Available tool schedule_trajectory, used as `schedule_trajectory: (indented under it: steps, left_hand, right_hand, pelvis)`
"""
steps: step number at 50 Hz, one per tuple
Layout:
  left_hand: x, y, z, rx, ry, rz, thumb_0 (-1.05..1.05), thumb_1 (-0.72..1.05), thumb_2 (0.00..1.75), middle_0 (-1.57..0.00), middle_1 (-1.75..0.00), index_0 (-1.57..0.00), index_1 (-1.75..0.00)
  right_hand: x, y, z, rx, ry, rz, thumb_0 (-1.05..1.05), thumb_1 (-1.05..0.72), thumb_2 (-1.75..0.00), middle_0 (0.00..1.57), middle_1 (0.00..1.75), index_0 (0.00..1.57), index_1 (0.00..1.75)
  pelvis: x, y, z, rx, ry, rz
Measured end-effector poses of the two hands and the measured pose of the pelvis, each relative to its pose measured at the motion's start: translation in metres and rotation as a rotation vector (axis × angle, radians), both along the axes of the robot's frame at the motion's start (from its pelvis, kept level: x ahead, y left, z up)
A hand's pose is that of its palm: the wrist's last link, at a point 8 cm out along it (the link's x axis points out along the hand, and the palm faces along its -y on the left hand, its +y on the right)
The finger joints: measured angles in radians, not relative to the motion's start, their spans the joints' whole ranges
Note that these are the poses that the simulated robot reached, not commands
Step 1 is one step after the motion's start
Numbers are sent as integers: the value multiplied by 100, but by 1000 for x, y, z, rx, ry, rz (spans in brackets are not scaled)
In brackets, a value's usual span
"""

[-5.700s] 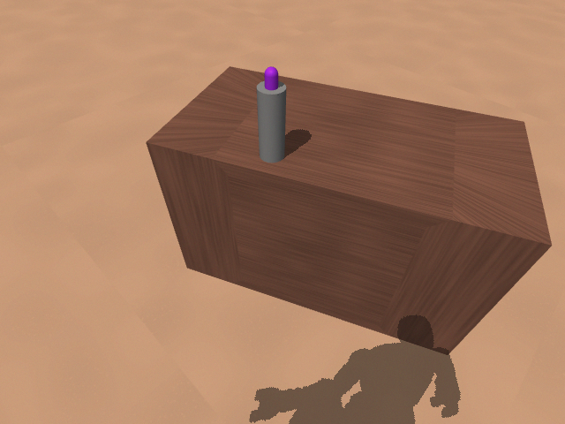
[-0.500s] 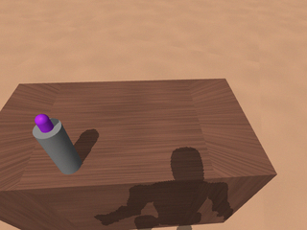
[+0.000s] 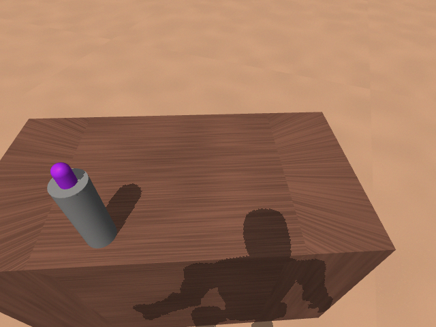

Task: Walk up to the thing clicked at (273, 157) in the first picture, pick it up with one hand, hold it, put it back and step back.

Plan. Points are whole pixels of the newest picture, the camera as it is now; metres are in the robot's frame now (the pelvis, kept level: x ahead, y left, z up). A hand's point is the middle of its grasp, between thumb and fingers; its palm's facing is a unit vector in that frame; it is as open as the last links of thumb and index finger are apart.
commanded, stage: stand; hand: left
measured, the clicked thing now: (83, 205) +0.39 +0.28 +0.00
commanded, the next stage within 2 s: rise first in 0.12 s
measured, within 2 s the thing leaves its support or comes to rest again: neither
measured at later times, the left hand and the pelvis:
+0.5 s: hand out of the picture +0.17 +0.25 -0.12, palm faces +0.23 -0.92 -0.31, open 11.6 cm; pelvis -0.01 +0.00 -0.01, yaw +3 degrees
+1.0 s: hand (45, 322) +0.18 +0.29 -0.02, palm faces +0.37 -0.86 -0.36, open 17.3 cm; pelvis +0.01 +0.00 +0.00, yaw +4 degrees
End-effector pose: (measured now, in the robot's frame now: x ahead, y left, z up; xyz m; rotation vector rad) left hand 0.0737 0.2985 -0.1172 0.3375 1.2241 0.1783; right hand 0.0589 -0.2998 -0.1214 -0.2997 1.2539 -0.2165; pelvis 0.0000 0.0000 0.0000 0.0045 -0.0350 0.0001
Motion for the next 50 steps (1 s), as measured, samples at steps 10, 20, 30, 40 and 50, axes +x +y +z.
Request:
schedule_trajectory:
  steps: [10,20,30,40,50]
  left_hand:
    - [1,-1,0,1,3,1,1,90,89,-20,-30,-20,-30]
    - [56,-10,9,-20,-305,106,1,67,66,-10,-16,-10,-17]
    - [53,11,49,51,-476,164,1,17,26,-5,-8,-6,-7]
    - [58,16,90,114,-639,145,0,-33,10,-4,-6,-5,-6]
    - [65,23,122,154,-771,129,0,-49,5,-4,-7,-5,-6]
  right_hand:
    - [3,-1,0,-2,1,1,1,-90,-90,21,30,21,30]
    - [71,16,10,1,-292,-11,1,-66,-66,11,16,11,16]
    - [101,33,22,20,-395,15,1,-4,-24,7,7,7,7]
    - [111,61,30,69,-481,81,0,37,-9,6,5,6,5]
    - [114,58,41,65,-527,84,0,51,-4,6,5,6,5]
  pelvis:
    - [2,0,0,-1,2,2]
    - [-12,0,-8,-6,58,31]
    - [1,2,-6,-10,73,58]
    - [7,3,-5,-9,36,69]
    - [11,3,-4,-9,9,70]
